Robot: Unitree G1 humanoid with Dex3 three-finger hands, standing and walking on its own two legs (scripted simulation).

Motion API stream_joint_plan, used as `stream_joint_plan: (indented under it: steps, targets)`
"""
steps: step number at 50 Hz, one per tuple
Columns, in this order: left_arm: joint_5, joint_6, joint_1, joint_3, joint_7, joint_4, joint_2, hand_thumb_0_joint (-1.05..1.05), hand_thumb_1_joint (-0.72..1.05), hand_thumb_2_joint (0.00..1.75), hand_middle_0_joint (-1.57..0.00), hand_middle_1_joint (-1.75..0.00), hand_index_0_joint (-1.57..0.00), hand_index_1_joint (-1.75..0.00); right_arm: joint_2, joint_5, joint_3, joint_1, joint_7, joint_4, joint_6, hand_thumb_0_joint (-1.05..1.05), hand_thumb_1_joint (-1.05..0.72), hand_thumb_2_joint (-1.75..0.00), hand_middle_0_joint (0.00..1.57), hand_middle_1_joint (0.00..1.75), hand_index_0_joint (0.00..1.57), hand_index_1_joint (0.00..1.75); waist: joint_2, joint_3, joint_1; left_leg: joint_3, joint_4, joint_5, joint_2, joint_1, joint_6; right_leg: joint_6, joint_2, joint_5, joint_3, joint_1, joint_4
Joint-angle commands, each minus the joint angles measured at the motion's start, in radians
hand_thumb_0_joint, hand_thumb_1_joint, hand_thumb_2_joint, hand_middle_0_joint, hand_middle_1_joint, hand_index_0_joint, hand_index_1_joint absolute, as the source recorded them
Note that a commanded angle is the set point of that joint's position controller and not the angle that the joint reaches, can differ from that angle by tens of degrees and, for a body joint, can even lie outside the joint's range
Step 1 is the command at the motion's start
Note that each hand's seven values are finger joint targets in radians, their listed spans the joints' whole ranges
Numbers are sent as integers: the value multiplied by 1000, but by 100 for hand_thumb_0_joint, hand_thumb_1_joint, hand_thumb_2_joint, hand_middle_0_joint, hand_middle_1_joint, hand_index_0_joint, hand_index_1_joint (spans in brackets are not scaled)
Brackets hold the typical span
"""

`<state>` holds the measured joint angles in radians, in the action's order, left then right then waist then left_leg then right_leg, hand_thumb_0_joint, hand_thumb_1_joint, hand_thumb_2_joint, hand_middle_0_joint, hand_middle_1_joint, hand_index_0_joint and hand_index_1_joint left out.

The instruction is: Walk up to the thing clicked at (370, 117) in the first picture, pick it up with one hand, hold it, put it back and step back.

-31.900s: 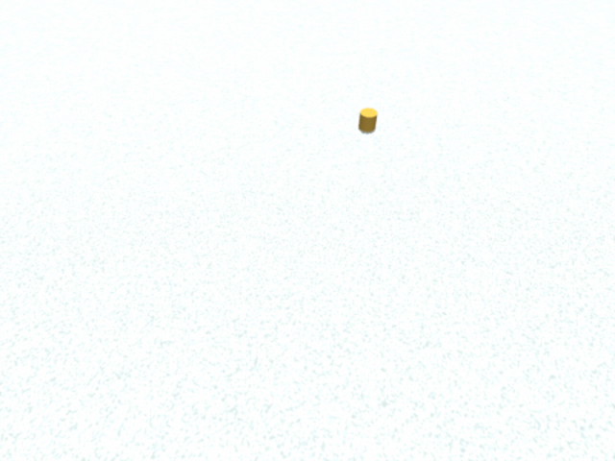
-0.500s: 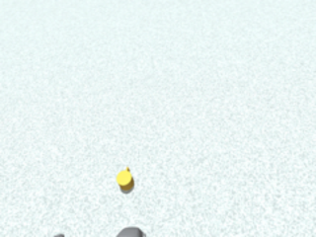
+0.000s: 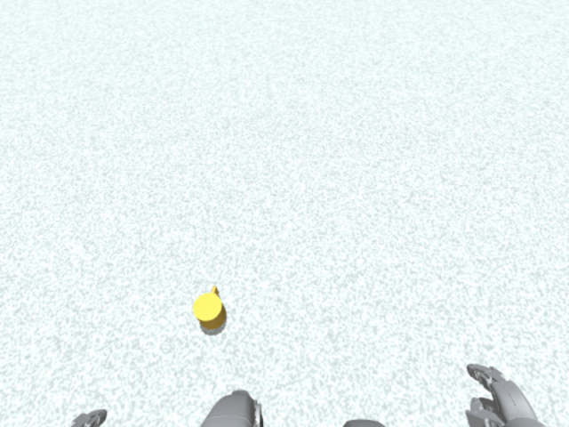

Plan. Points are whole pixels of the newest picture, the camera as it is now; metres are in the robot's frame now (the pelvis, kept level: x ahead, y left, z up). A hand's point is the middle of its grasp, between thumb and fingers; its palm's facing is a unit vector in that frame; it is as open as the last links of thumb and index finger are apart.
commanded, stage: walk up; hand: left
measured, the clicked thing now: (211, 306) +0.52 +0.28 -0.70
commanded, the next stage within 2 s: stand in 1.88 s
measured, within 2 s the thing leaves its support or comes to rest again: neither
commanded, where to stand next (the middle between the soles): +0.11 +0.04 m, yaw -2 degrees
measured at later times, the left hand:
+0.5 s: hand out of the picture +0.01 +0.28 -0.13, palm faces +0.04 -0.92 -0.40, open 7.3 cm
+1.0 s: hand out of the picture +0.07 +0.29 -0.12, palm faces +0.04 -0.93 -0.36, open 7.3 cm
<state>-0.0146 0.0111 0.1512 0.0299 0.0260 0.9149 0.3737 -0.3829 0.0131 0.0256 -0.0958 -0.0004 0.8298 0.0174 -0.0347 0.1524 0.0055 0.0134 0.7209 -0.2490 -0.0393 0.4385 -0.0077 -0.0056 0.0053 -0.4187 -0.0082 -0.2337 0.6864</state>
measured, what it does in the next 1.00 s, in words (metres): steps on the spot: left foot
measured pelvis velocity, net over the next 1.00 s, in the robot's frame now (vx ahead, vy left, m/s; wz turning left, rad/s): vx -0.02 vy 0.02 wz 0.04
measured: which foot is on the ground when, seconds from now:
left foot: down 0.00-0.02, up 0.04-0.26, down 0.28-1.00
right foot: down 0.00-1.00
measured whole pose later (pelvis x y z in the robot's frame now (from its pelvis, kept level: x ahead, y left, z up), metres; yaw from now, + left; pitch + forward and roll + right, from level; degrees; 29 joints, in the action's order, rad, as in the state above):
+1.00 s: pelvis -0.02 +0.02 +0.03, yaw +2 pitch -3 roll +0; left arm 0.00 0.02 0.09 0.01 0.00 1.11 0.36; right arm -0.36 0.00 0.01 -0.10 -0.01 1.11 -0.01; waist -0.01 0.05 0.00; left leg 0.06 0.41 -0.20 -0.01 0.17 -0.03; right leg 0.02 -0.03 -0.23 -0.02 -0.12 0.39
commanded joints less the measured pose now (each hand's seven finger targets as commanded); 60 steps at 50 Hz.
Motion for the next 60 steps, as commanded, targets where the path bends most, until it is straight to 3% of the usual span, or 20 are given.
stream_joint_plan:
  steps: [1, 2, 3, 5, 7, 10, 13, 15, 16, 17, 18, 20, 23, 25, 26, 28, 31, 34, 44, 60]
  targets:
    - [40, 44, 78, 93, 31, -38, 366, 0, 90, 90, -20, -30, -20, -30, -159, -8, 53, 23, 0, -80, 19, 0, -90, -90, 20, 30, 20, 30, 204, -150, 24, 55, 163, -237, 58, 81, 36, -204, -405, 447, 456, 33, -333]
    - [47, 46, 44, 100, 30, -55, 410, 0, 90, 90, -20, -30, -20, -30, -206, 1, 74, 44, 8, -75, 28, 0, -90, -90, 20, 30, 20, 30, 223, -118, 36, 122, 297, -331, 23, 48, 29, -302, -479, 527, 538, -59, -322]
    - [43, 48, 32, 99, 31, -58, 362, 0, 90, 90, -20, -30, -20, -30, -225, 6, 83, 42, 5, -66, 29, 0, -90, -90, 20, 30, 20, 30, 168, -63, 21, 145, 341, -304, 7, 60, 26, -300, -458, 556, 477, -83, -312]
    - [37, 55, 12, 80, 29, -58, 287, 0, 90, 90, -20, -30, -20, -30, -199, -10, 79, 14, -9, -33, 20, 0, -90, -90, 20, 30, 20, 30, 110, -47, -8, 142, 314, -230, 56, 70, 31, -206, -294, 719, 232, 5, -220]
    - [43, 60, 54, 74, 29, -47, 264, 0, 90, 90, -20, -30, -20, -30, -164, -14, 70, -4, -13, -23, 12, 0, -90, -90, 20, 30, 20, 30, 176, -102, 7, 99, 228, -167, 62, 68, 25, -146, -228, 771, 159, 109, -189]
    - [50, 53, 101, 76, 18, -54, 263, 0, 90, 90, -20, -30, -20, -30, -152, -12, 59, 46, -14, -20, -5, 0, -90, -90, 20, 30, 20, 30, 231, -167, 55, 7, -12, -185, 43, 8, 14, -142, -205, 701, 132, 205, -157]
    - [32, 34, 40, 70, 4, -77, 280, 0, 90, 90, -20, -30, -20, -30, -148, -3, 69, -29, -11, 31, -24, 0, -90, -90, 20, 30, 20, 30, 253, -198, 0, -48, -284, -18, 68, -227, 15, -125, -195, 582, 110, 77, -66]
    - [16, 28, 39, 43, -1, -94, 197, 0, 90, 90, -20, -30, -20, -30, -220, 16, 90, -114, 2, 69, -40, 0, -90, -90, 20, 30, 20, 30, 66, -277, -37, 181, -349, 181, -70, -466, 80, -40, -120, 378, 56, -114, 124]
    - [7, 22, 59, 27, -3, -98, 144, 0, 90, 90, -20, -30, -20, -30, -260, 21, 91, -63, 4, 51, -47, 0, -90, -90, 20, 30, 20, 30, -83, -279, -7, 401, -361, 233, -234, -521, 161, -3, -23, -22, -6, -266, 167]
    - [12, 13, 44, 41, 10, -61, 208, 0, 90, 90, -20, -30, -20, -30, -311, 2, 94, -42, 0, 50, -45, 0, -90, -90, 20, 30, 20, 30, -114, -255, -26, 445, -369, 82, -317, -313, 278, -5, -59, -215, 33, -136, 176]
    - [14, 16, 51, 44, 6, -38, 234, 0, 90, 90, -20, -30, -20, -30, -299, 2, 92, 20, -2, 46, -39, 0, -90, -90, 20, 30, 20, 30, -99, -192, 3, 400, -375, -22, -286, -175, 277, -15, -83, -172, 50, -55, 140]
    - [19, 30, 106, 46, -10, 5, 213, 0, 90, 90, -20, -30, -20, -30, -227, 3, 55, 114, -8, 36, -29, 0, -90, -90, 20, 30, 20, 30, -106, -155, 49, 163, -318, -99, -117, -104, 145, -21, -61, 4, 11, 53, -117]
    - [36, 44, 86, 62, -3, 24, 269, 0, 90, 90, -20, -30, -20, -30, -165, -19, 36, 68, -14, 57, -24, 0, -90, -90, 20, 30, 20, 30, 16, -117, 31, 86, -138, -49, 4, -69, 29, -79, -175, 96, 234, 45, -340]
    - [43, 41, -36, 59, -8, 6, 312, 0, 90, 90, -20, -30, -20, -30, -168, -14, 42, -8, -15, 111, -12, 0, -90, -90, 20, 30, 20, 30, 95, -62, -20, 32, -77, -239, 40, -201, 26, -148, -289, -262, 346, -185, -447]
    - [44, 37, -83, 54, -11, -5, 290, 0, 90, 90, -20, -30, -20, -30, -171, -8, 45, -44, -16, 132, -14, 0, -90, -90, 20, 30, 20, 30, 108, -36, -45, 43, -108, -211, 28, -259, 28, -129, -258, -295, 303, -244, -439]
    - [34, 35, -91, 42, -15, 8, 241, 0, 90, 90, -20, -30, -20, -30, -179, -11, 46, -36, -19, 144, -28, 0, -90, -90, 20, 30, 20, 30, 98, -41, -45, 114, -263, -98, -13, -268, 45, -58, -148, -174, 159, -197, -385]
    - [24, 32, -41, 40, -24, 52, 214, 0, 90, 90, -20, -30, -20, -30, -201, -2, 38, 18, -14, 144, -44, 0, -90, -90, 20, 30, 20, 30, 40, -73, 8, 224, -397, -213, -80, -142, 68, -32, -72, 5, 80, -32, -286]
    - [20, 33, -24, 39, -26, 80, 201, 0, 90, 90, -20, -30, -20, -30, -199, 0, 30, 36, -12, 162, -48, 0, -90, -90, 20, 30, 20, 30, -9, -75, 20, 203, -422, -206, -71, -102, 49, -34, -82, 35, 89, 48, -312]
    - [13, 35, -73, 26, -18, 131, 202, 0, 90, 90, -20, -30, -20, -30, -189, -16, 21, 21, 3, 211, -56, 0, -90, -90, 20, 30, 20, 30, -1, -235, 5, 115, -343, 343, -75, -287, 42, -19, -124, 417, 56, 174, -331]
    - [20, 27, -141, 21, -19, 160, 196, 0, 90, 90, -20, -30, -20, -30, -184, -10, 22, 59, 2, 238, -42, 0, -90, -90, 20, 30, 20, 30, 25, -164, -7, 108, -405, 204, -61, -280, 30, -8, -128, 321, 55, 145, -397]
